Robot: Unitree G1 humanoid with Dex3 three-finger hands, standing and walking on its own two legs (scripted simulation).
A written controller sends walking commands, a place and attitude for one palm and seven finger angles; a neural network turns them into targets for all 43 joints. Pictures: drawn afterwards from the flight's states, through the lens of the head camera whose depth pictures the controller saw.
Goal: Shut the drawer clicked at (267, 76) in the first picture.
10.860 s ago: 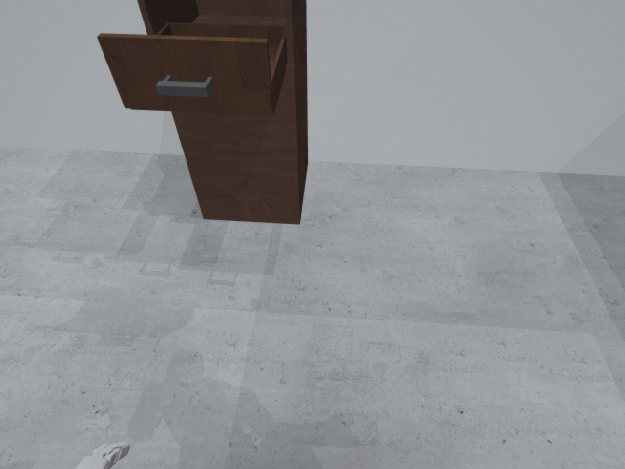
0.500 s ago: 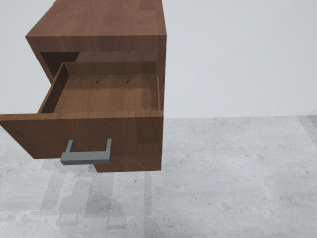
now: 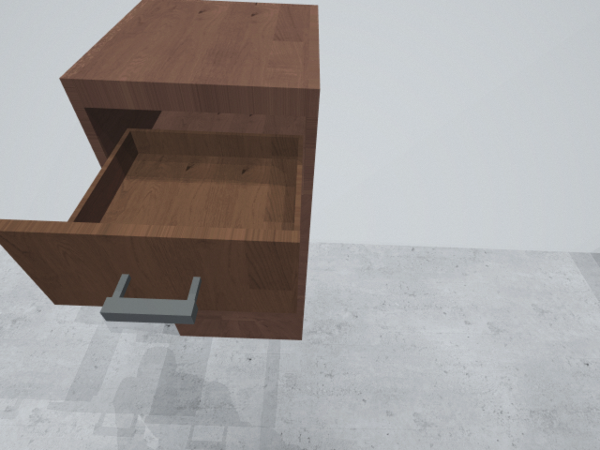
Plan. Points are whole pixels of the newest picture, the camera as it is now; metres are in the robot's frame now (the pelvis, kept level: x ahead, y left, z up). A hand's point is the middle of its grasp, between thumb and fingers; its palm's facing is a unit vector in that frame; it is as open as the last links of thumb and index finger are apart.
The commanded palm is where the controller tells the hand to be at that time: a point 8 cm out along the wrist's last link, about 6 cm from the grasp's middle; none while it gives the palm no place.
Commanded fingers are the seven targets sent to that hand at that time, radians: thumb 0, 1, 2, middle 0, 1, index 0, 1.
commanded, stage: come to a stop and stand still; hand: left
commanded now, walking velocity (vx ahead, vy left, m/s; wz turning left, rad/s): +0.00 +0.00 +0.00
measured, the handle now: (155, 296) +0.30 +0.23 +0.04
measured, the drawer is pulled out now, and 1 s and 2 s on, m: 0.29 0.29 0.29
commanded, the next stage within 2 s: look again from close up in 0.10 s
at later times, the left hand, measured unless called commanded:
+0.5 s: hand out of the picture +0.00 +0.19 -0.18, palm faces +0.02 -0.98 -0.20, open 7.4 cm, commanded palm none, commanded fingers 0.00 0.90 0.90 -0.20 -0.30 -0.20 -0.30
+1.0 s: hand (144, 387) +0.19 +0.21 +0.00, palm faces +0.18 -0.98 -0.09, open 6.9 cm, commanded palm +0.09 +0.25 -0.04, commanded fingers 0.00 0.90 0.90 -0.44 -0.56 -0.44 -0.56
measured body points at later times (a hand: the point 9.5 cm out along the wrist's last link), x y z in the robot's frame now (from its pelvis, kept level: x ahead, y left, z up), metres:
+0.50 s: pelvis -0.01 +0.02 +0.00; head -0.01 +0.02 +0.44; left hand +0.00 +0.24 -0.16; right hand +0.00 -0.20 -0.17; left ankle -0.01 +0.12 -0.74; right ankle -0.02 -0.08 -0.74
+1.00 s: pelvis -0.01 +0.05 -0.02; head -0.02 +0.04 +0.43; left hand +0.18 +0.26 +0.01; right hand +0.10 -0.21 -0.12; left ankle -0.01 +0.12 -0.74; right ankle -0.02 -0.07 -0.74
